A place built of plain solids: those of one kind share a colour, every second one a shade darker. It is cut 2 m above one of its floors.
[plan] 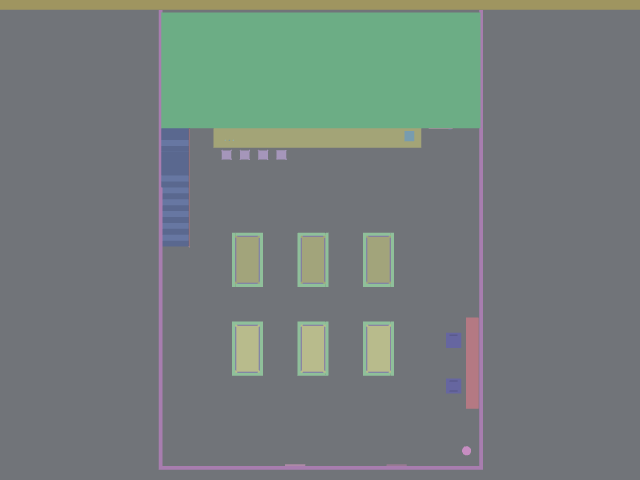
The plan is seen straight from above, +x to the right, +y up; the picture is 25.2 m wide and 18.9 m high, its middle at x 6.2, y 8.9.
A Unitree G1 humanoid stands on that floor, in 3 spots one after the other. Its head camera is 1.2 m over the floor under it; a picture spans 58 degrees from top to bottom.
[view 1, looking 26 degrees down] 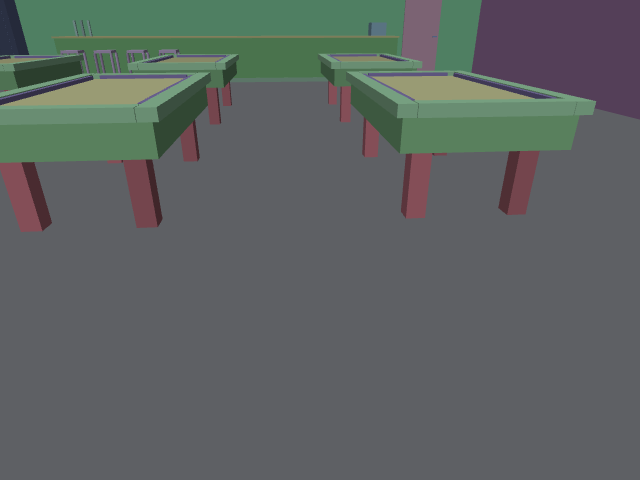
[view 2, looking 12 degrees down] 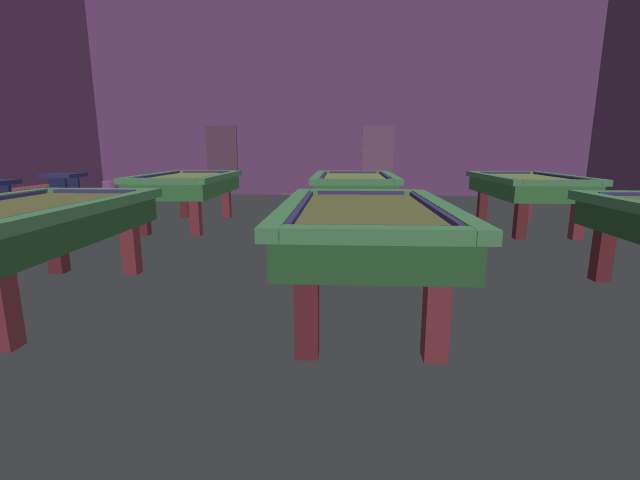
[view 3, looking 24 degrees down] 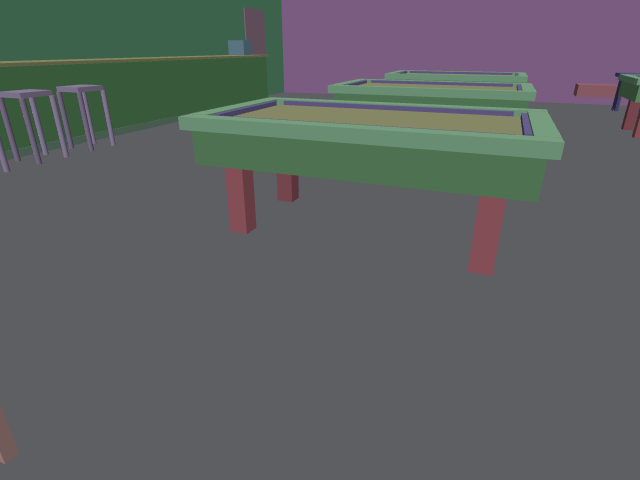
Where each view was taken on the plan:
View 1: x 7.22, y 1.00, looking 85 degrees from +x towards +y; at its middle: ground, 2.74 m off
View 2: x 6.09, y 11.29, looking -87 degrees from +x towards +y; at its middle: table_rail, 2.15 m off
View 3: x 0.51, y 7.34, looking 22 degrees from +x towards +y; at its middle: ground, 2.95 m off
